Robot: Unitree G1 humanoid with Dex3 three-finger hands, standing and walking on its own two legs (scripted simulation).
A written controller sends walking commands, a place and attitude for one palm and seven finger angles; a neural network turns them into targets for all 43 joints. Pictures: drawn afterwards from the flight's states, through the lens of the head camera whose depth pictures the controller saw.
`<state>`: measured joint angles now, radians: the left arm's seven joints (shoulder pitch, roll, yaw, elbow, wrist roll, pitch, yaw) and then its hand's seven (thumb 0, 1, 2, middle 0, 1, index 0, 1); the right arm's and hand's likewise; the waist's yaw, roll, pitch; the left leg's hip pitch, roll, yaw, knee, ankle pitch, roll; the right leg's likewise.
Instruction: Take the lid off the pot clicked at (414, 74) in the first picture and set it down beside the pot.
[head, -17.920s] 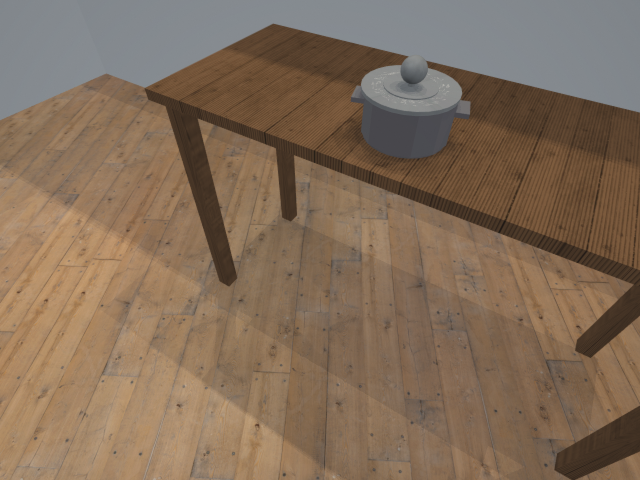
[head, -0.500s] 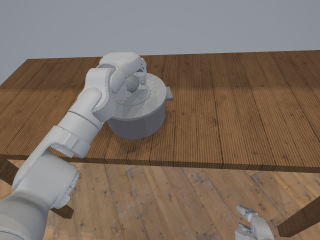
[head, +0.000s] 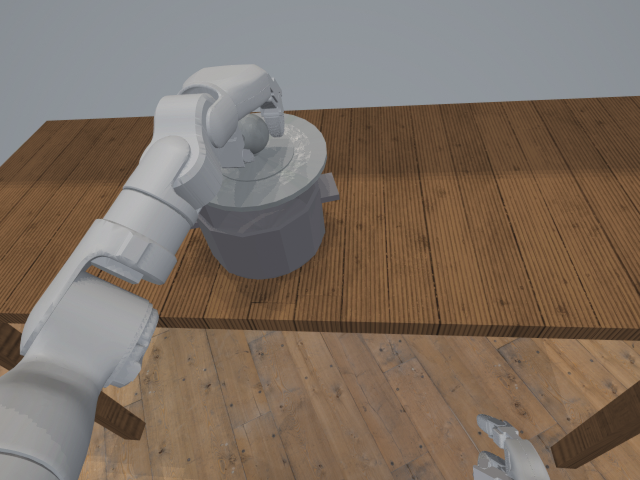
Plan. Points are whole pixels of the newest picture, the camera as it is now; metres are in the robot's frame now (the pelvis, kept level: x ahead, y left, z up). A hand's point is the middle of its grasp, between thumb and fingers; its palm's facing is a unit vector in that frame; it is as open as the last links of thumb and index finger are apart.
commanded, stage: lift the lid straight up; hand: left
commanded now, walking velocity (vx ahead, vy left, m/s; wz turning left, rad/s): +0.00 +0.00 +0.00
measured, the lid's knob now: (249, 134) +0.48 +0.09 +0.21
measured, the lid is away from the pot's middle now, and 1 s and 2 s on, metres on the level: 0.01 0.01 0.08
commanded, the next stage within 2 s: move the lid sideways beside the pot in 1.30 s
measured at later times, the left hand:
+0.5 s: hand (220, 104) +0.44 +0.10 +0.27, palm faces -0.10 +0.00 -1.00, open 7.7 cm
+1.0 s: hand (205, 64) +0.44 +0.10 +0.32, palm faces -0.03 +0.00 -1.00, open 7.7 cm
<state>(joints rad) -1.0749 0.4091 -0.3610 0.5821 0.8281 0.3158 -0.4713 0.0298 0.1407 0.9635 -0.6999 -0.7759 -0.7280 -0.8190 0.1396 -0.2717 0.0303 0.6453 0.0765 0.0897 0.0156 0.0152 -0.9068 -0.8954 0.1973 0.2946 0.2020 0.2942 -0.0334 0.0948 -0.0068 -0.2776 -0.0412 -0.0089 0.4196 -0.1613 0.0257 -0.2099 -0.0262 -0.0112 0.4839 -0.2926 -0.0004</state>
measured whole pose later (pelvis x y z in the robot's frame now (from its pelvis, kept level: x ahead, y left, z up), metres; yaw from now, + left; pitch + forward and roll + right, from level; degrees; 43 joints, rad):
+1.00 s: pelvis -0.01 +0.01 +0.00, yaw +0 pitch +1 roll +1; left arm -1.29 0.46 -0.36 0.59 0.85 0.35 -0.55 0.02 0.13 0.96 -0.71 -0.78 -0.73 -0.82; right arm 0.16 -0.28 0.04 0.65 0.08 0.04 0.01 0.02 -0.91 -0.90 0.20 0.29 0.20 0.29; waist -0.02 0.09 -0.02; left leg -0.28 -0.06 -0.01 0.40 -0.14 0.04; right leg -0.21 -0.04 -0.01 0.47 -0.27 0.01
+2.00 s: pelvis +0.00 +0.01 +0.00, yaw +0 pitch +2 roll +1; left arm -1.30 0.57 -0.29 0.66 0.90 0.36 -0.61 0.02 0.13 0.96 -0.71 -0.78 -0.73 -0.82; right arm 0.17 -0.29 0.04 0.63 0.09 0.04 -0.01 0.02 -0.91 -0.90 0.20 0.29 0.20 0.29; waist -0.03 0.08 -0.01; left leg -0.29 -0.05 -0.01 0.40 -0.15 0.04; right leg -0.21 -0.04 -0.01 0.45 -0.28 0.01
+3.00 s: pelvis +0.00 +0.03 +0.00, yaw +1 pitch +3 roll -1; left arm -1.27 0.79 -0.18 0.72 0.96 0.26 -0.63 0.02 0.13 0.96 -0.71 -0.78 -0.73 -0.82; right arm 0.24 -0.30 0.03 0.63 0.10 0.11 -0.02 0.01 -0.91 -0.90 0.20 0.29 0.20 0.29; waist -0.05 0.07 0.00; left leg -0.33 -0.06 -0.02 0.42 -0.15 0.06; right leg -0.23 -0.04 -0.02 0.42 -0.25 0.02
